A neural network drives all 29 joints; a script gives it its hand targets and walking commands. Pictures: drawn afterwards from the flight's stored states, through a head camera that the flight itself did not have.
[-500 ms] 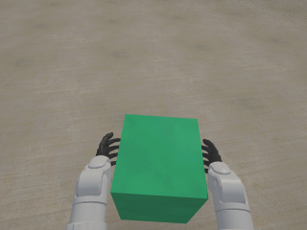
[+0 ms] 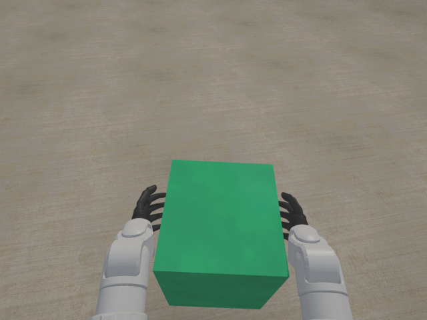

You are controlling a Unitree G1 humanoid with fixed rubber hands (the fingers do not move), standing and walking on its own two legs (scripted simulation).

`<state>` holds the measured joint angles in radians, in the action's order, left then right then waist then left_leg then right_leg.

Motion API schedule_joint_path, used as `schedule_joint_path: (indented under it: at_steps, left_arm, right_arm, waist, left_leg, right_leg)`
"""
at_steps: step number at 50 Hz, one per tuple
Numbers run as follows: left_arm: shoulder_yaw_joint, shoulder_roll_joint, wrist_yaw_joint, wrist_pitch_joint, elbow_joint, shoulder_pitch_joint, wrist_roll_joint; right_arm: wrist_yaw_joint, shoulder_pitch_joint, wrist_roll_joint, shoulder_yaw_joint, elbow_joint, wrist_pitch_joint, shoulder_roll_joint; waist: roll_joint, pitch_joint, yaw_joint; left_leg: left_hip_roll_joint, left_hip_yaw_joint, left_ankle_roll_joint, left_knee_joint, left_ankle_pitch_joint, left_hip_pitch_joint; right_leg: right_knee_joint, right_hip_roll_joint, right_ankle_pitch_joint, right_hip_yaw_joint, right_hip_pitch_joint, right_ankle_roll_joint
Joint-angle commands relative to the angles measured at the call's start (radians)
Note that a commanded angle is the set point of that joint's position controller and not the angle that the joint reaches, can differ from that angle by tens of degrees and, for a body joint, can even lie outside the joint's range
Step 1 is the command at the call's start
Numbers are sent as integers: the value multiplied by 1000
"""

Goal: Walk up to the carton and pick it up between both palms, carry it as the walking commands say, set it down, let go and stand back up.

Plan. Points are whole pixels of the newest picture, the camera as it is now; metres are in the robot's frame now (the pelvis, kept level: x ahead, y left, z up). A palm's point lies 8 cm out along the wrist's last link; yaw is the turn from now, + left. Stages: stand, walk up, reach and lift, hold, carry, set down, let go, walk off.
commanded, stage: carry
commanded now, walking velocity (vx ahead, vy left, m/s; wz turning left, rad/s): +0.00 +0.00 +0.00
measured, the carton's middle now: (218, 238) +0.29 +0.01 -0.03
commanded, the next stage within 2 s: hold in 0.56 s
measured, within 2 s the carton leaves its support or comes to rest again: neither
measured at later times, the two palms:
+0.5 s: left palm (149, 222) +0.29 +0.14 +0.04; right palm (303, 230) +0.28 -0.15 +0.03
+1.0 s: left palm (147, 201) +0.32 +0.15 +0.06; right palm (300, 224) +0.28 -0.14 +0.05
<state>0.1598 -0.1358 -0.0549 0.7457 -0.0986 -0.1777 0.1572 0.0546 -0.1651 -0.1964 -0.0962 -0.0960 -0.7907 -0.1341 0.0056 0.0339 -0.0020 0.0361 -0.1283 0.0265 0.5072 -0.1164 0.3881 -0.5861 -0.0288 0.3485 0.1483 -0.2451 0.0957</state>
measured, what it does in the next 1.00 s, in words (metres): stands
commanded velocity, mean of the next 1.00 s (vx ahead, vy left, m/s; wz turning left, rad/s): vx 0.00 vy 0.00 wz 0.00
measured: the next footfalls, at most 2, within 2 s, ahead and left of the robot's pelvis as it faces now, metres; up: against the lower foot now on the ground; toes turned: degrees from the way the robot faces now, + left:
none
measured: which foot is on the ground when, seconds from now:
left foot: down 0.00-1.00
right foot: down 0.00-1.00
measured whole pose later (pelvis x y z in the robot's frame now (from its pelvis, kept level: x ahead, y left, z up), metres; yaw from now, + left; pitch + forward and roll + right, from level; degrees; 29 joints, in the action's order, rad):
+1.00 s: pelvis +0.00 +0.03 +0.00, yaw -13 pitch -7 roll +2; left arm 0.33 -0.15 -0.02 0.73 -0.24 -0.31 0.21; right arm 0.06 -0.34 -0.20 -0.20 -0.39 -0.69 -0.18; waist 0.06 -0.01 -0.07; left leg -0.05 -0.02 0.02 0.50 -0.17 0.20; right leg -0.62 -0.06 0.35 -0.07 -0.14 0.06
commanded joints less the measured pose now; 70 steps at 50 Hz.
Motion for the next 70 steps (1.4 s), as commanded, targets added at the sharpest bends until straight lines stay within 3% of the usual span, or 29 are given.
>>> schedule_joint_path:
  at_steps: [1,8,17,18,20,24,28,29,30,31,32,34,35,37,38,39,40,42,44,49,52,54,56,57,59,61,67,69,70]
  left_arm:
    - [-625,-871,226,-33,118,-499,-238]
    - [-644,-899,232,-39,115,-553,-251]
    - [-613,-856,230,-19,118,-458,-235]
    - [-628,-883,229,-22,123,-487,-239]
    - [-639,-865,226,-21,162,-486,-242]
    - [-613,-872,233,-22,105,-473,-231]
    - [-639,-883,230,-27,153,-539,-249]
    - [-573,-807,247,-47,63,-501,-240]
    - [-595,-765,263,-78,122,-557,-248]
    - [-597,-756,266,-90,157,-539,-248]
    - [-605,-753,265,-98,169,-523,-231]
    - [-636,-792,289,-103,153,-663,-258]
    - [-616,-798,295,-99,126,-714,-252]
    - [-573,-803,293,-80,78,-704,-250]
    - [-601,-838,291,-65,85,-697,-267]
    - [-577,-853,295,-49,48,-670,-266]
    - [-581,-871,300,-47,14,-710,-269]
    - [-531,-884,302,-22,-70,-698,-243]
    - [-437,-887,296,-1,-152,-622,-184]
    - [-562,-1038,299,-2,-103,-706,-250]
    - [-543,-1056,279,8,-97,-743,-222]
    - [-597,-1067,278,1,-85,-781,-238]
    - [-574,-1079,261,-5,-61,-720,-216]
    - [-605,-1092,265,-8,-55,-684,-236]
    - [-601,-1079,260,-27,-36,-703,-237]
    - [-514,-1054,220,-22,-84,-662,-173]
    - [-538,-1089,203,-12,-113,-697,-191]
    - [-480,-1058,198,-5,-166,-672,-157]
    - [-505,-1085,189,-17,-138,-744,-179]
  right_arm:
    - [-210,-554,257,574,180,82,-873]
    - [-217,-542,241,548,133,87,-897]
    - [-206,-527,257,569,177,73,-868]
    - [-210,-513,251,566,150,73,-877]
    - [-209,-509,259,572,170,68,-881]
    - [-214,-534,253,571,163,71,-865]
    - [-213,-544,251,565,165,74,-878]
    - [-197,-459,258,490,-8,120,-967]
    - [-181,-461,245,477,29,146,-970]
    - [-178,-431,249,510,24,154,-988]
    - [-183,-514,258,528,67,171,-979]
    - [-186,-622,278,552,16,193,-1045]
    - [-196,-689,294,556,15,201,-1077]
    - [-210,-752,307,563,-28,192,-1087]
    - [-219,-776,302,556,-35,188,-1063]
    - [-229,-795,308,576,-39,184,-1073]
    - [-227,-818,281,547,-47,180,-1060]
    - [-224,-796,260,495,-161,157,-1061]
    - [-243,-836,278,503,-196,151,-1047]
    - [-265,-807,222,442,-166,160,-1018]
    - [-284,-810,215,411,-221,167,-988]
    - [-288,-735,173,336,-246,176,-943]
    - [-302,-767,186,373,-188,180,-945]
    - [-298,-785,199,388,-109,187,-941]
    - [-301,-837,218,422,-56,196,-934]
    - [-327,-921,241,455,-77,200,-888]
    - [-344,-876,210,398,-135,187,-833]
    - [-351,-915,209,375,-172,195,-816]
    - [-358,-929,204,365,-174,209,-801]
  waist:
    - [42,328,-6]
    - [-23,318,-3]
    - [48,368,-8]
    - [-30,396,-8]
    - [4,383,-8]
    - [-3,359,-6]
    - [24,346,-2]
    - [76,250,12]
    - [98,322,39]
    - [87,366,15]
    - [34,340,-38]
    - [33,333,-41]
    - [-4,294,-83]
    - [36,217,-124]
    - [54,237,-81]
    - [52,267,-122]
    - [50,300,-75]
    - [42,239,-74]
    - [20,208,-139]
    - [-1,271,-1]
    - [-78,228,-25]
    - [-81,215,72]
    - [-78,232,8]
    - [-24,276,58]
    - [-28,335,27]
    - [-29,309,-61]
    - [-18,316,4]
    - [-73,266,-39]
    - [-29,301,24]
  left_leg:
    - [86,105,18,-13,26,-171]
    - [98,125,1,-57,32,-233]
    - [96,93,8,7,124,-164]
    - [97,101,10,-10,106,-201]
    - [94,92,14,30,170,-159]
    - [98,100,9,-4,59,-194]
    - [92,102,2,0,39,-182]
    - [-124,175,34,10,37,-472]
    - [-101,199,41,19,110,-513]
    - [-113,198,41,17,156,-530]
    - [-114,188,49,-1,137,-494]
    - [-129,195,59,2,69,-445]
    - [-122,191,62,8,42,-367]
    - [-123,186,62,12,40,-366]
    - [-128,193,63,13,46,-428]
    - [-124,199,57,9,39,-406]
    - [-137,188,57,19,-8,-443]
    - [-135,185,41,14,-30,-484]
    - [-114,186,34,10,-10,-519]
    - [-88,226,7,-26,122,-681]
    - [-78,239,-9,-64,147,-683]
    - [-68,259,-22,-94,136,-696]
    - [-54,272,-15,-112,186,-663]
    - [-58,269,-8,-105,275,-685]
    - [-59,283,-3,-96,307,-679]
    - [-55,285,-5,-118,229,-679]
    - [-18,338,4,-164,39,-720]
    - [-24,328,4,-184,-115,-674]
    - [-16,366,-10,-174,-132,-754]
  right_leg:
    - [190,213,-349,-206,25,-15]
    - [223,191,-171,-193,-53,-16]
    - [151,191,-493,-169,84,-35]
    - [150,187,-423,-168,79,-26]
    - [130,195,-549,-172,84,-50]
    - [166,195,-362,-193,21,-33]
    - [183,209,-405,-196,16,-30]
    - [236,69,-405,-365,-9,-102]
    - [211,91,-543,-377,28,-122]
    - [194,89,-644,-374,60,-122]
    - [202,79,-510,-373,9,-104]
    - [190,99,-444,-391,27,-94]
    - [184,121,-455,-417,64,-96]
    - [193,90,-293,-393,-24,-85]
    - [191,65,-223,-362,-83,-74]
    - [186,59,-167,-359,-48,-66]
    - [210,59,-101,-367,-81,-68]
    - [237,67,-26,-381,-121,-69]
    - [231,68,-21,-394,-188,-68]
    - [209,13,-137,-332,-214,-44]
    - [201,0,-139,-334,-184,-26]
    - [208,-18,-143,-311,-164,-19]
    - [194,-31,-171,-301,-107,-11]
    - [196,-32,-237,-297,-87,-25]
    - [191,-29,-253,-305,-56,-20]
    - [187,-42,-187,-306,-71,-7]
    - [167,-58,-65,-276,-127,-6]
    - [158,-45,-24,-285,-118,-9]
    - [163,-42,-18,-290,-177,-9]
